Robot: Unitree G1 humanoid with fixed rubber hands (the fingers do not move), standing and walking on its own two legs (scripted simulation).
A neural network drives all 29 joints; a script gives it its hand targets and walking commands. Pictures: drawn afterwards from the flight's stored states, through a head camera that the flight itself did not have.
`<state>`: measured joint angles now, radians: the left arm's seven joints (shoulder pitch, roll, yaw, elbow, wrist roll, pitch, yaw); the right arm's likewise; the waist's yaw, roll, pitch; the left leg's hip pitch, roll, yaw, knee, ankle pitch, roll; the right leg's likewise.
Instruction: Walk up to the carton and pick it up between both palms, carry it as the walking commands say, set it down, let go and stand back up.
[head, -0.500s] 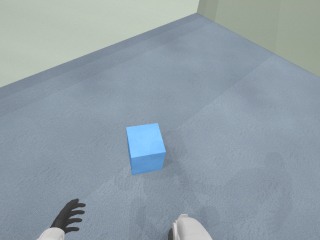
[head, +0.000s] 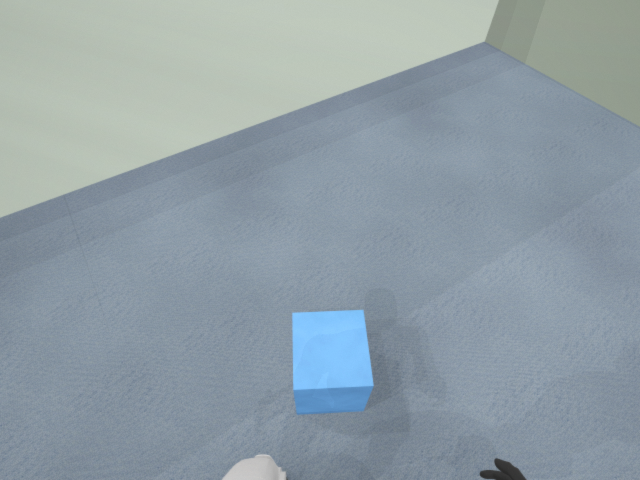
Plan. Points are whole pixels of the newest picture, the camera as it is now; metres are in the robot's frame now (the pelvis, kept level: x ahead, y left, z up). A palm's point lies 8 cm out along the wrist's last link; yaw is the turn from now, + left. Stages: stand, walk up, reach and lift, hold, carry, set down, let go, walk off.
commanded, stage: walk up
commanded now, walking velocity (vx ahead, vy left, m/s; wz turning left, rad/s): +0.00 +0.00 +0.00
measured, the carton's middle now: (329, 363) +0.48 -0.01 -0.64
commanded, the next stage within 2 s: none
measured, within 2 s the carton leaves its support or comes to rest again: neither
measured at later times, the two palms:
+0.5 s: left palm out of the picture +0.07 +0.26 -0.12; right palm out of the picture +0.12 -0.27 -0.12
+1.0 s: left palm out of the picture +0.05 +0.27 -0.12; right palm out of the picture +0.09 -0.26 -0.11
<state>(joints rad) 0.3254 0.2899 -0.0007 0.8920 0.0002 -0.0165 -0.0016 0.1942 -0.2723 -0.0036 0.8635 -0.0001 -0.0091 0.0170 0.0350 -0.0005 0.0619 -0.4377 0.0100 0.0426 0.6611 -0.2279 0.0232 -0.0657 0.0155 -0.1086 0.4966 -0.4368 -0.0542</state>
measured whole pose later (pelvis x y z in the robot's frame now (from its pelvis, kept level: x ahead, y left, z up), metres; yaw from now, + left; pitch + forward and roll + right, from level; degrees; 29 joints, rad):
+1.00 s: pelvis +0.00 +0.01 +0.01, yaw -1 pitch -3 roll +0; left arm 0.28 0.27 0.00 0.89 0.00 0.01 0.02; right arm 0.19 -0.27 0.00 0.88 0.00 0.05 -0.02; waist 0.01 -0.01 0.06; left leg -0.16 0.01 0.05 0.54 -0.32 0.01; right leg -0.22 -0.03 -0.10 0.54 -0.26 -0.01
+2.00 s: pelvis +0.09 +0.01 +0.00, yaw +3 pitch +0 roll -2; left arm 0.31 0.26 0.00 0.89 0.00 0.03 0.03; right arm 0.22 -0.25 -0.01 0.89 0.00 0.04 0.00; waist 0.00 0.01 0.06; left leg -0.31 0.03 -0.01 0.62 -0.30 -0.01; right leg -0.22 -0.09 -0.07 0.63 -0.48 0.04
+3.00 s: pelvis +0.06 -0.01 +0.01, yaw +3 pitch -2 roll +0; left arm 0.30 0.24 0.00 0.87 0.00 0.06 0.02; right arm 0.22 -0.25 0.00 0.87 0.00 0.03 -0.01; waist 0.00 0.03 0.05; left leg -0.27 0.01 -0.02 0.50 -0.21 0.00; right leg -0.17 0.01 -0.05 0.49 -0.30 -0.02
